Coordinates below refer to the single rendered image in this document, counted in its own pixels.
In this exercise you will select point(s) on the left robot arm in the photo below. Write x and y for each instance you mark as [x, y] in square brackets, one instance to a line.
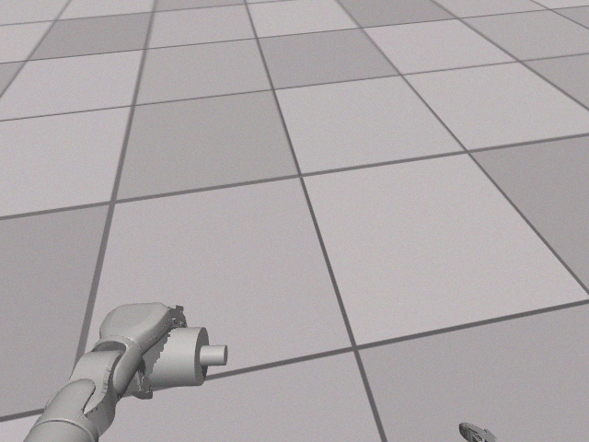
[84, 407]

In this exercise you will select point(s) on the right robot hand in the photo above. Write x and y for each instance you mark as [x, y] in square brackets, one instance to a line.
[473, 433]

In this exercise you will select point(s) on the left robot hand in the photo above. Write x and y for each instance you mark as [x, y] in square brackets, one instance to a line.
[144, 324]

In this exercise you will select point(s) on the bottle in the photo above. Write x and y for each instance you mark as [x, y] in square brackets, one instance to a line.
[181, 358]

